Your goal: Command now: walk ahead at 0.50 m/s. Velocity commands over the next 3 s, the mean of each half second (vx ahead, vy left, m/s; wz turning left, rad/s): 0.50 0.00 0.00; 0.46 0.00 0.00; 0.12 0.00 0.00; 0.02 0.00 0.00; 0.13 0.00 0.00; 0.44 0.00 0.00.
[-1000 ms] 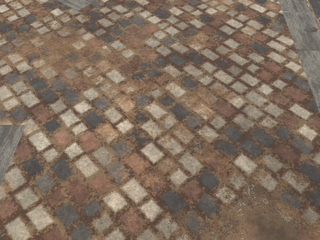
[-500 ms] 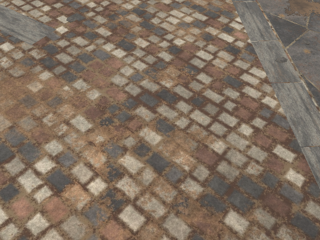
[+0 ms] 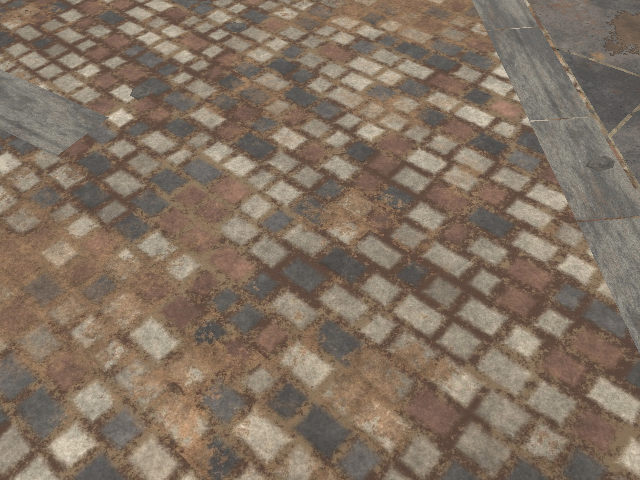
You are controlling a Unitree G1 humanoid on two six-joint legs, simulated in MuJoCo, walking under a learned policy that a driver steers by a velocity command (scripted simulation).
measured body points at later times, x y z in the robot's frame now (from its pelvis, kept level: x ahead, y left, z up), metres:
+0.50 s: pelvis +0.27 +0.06 +0.00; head +0.29 +0.07 +0.44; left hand +0.30 +0.31 -0.15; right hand +0.33 -0.21 -0.13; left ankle +0.30 +0.12 -0.75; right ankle +0.21 -0.08 -0.66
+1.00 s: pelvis +0.53 +0.01 -0.01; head +0.56 -0.01 +0.43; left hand +0.65 +0.26 -0.14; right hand +0.51 -0.24 -0.17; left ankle +0.39 +0.12 -0.65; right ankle +0.60 -0.06 -0.75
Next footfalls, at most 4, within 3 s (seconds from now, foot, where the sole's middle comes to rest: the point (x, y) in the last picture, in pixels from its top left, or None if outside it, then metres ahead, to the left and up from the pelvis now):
0.32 left None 0.34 0.12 -0.78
0.88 right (377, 416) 0.64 -0.06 -0.78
1.34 left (291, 400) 0.68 0.13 -0.78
2.56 left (277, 365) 0.77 0.17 -0.78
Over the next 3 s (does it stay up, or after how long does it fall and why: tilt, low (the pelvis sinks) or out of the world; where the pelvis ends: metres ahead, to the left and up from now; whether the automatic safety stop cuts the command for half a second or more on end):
stays up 0.92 0.08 -0.02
